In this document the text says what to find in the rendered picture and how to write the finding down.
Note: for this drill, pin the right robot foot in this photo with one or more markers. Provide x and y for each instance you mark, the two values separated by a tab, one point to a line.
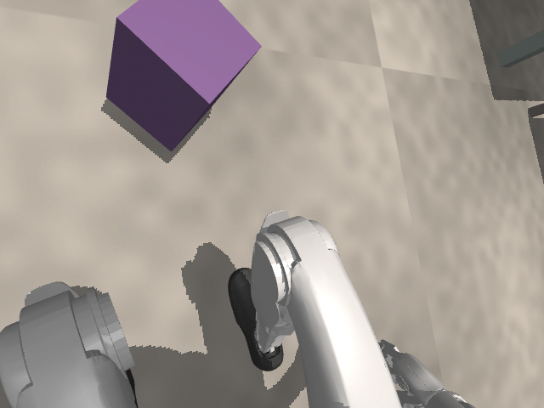
239	288

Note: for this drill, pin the right robot hand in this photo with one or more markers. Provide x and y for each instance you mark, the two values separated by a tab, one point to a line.
412	376

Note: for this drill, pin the right robot arm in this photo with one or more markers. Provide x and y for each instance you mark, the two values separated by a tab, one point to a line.
448	399

